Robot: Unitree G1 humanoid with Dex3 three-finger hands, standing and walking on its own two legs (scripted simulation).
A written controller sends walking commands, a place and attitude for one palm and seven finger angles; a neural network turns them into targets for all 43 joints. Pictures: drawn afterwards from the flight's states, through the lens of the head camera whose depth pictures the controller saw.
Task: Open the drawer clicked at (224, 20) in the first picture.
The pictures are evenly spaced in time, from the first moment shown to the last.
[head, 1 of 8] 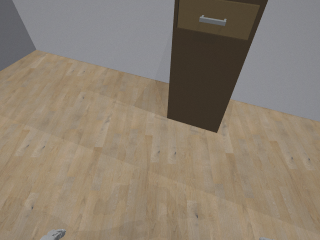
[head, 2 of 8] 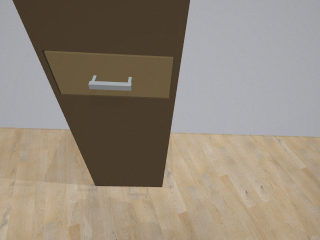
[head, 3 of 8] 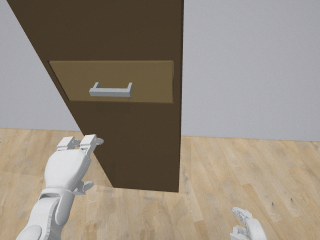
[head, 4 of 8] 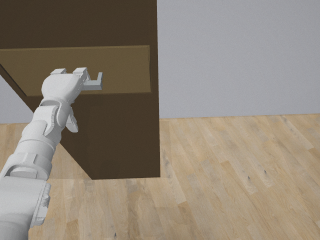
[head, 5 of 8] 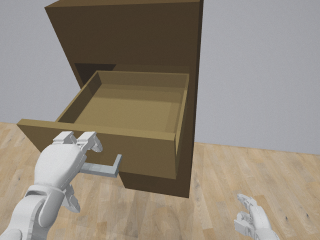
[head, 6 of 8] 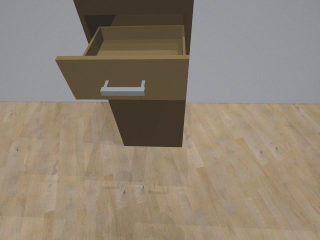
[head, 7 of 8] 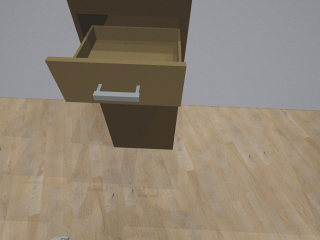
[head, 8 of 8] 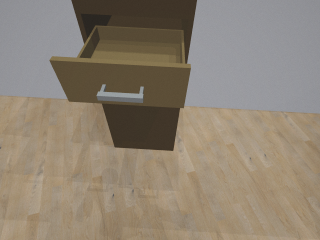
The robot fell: no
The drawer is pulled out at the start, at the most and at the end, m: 0.00 0.30 0.29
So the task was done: yes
